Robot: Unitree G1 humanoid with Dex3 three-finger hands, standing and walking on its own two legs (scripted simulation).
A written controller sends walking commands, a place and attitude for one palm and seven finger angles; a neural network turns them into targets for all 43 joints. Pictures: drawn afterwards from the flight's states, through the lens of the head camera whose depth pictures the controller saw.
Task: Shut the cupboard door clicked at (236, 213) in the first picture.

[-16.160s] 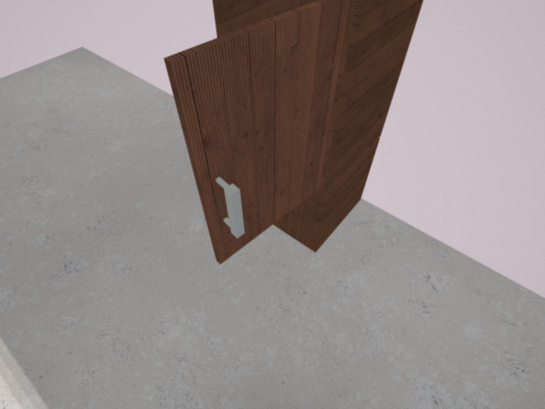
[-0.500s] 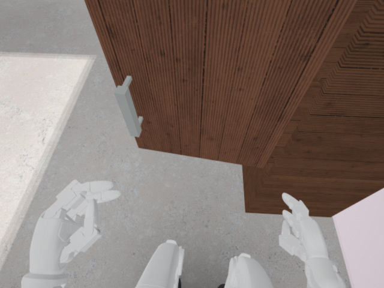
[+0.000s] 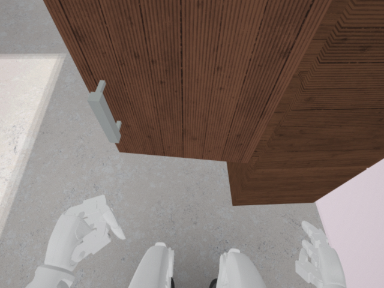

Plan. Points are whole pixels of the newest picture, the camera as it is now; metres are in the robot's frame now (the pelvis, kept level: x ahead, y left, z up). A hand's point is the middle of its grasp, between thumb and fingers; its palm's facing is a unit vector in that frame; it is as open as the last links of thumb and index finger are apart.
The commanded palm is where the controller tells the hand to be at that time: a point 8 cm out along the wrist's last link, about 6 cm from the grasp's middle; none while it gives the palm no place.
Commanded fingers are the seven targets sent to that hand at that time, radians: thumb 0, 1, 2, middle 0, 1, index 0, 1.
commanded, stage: raise the hand and make a fist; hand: left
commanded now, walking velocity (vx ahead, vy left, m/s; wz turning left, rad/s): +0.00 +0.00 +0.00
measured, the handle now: (108, 113) +0.48 +0.23 +0.02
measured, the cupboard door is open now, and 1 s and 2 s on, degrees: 83 83 83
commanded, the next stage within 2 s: bring the fist close to the handle in 0.80 s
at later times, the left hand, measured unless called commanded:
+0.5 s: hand (74, 216) +0.23 +0.22 +0.07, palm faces +0.01 -1.00 -0.04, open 3.1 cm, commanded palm +0.20 +0.26 +0.05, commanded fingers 0.00 0.90 0.90 -1.30 -1.50 -1.30 -1.50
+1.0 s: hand (89, 227) +0.22 +0.20 +0.04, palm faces -0.05 -1.00 -0.02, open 3.1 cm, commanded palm +0.22 +0.25 +0.05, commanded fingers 0.00 0.90 0.90 -1.30 -1.50 -1.30 -1.50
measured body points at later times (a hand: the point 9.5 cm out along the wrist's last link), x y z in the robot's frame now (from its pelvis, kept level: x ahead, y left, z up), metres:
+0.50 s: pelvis +0.00 +0.02 +0.01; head +0.09 +0.03 +0.45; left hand +0.22 +0.27 +0.07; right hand +0.20 -0.21 -0.07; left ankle +0.03 +0.10 -0.61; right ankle +0.03 -0.10 -0.61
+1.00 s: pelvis +0.00 +0.01 +0.00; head +0.09 +0.02 +0.45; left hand +0.22 +0.25 +0.05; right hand +0.19 -0.22 -0.07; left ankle +0.03 +0.10 -0.61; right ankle +0.03 -0.10 -0.61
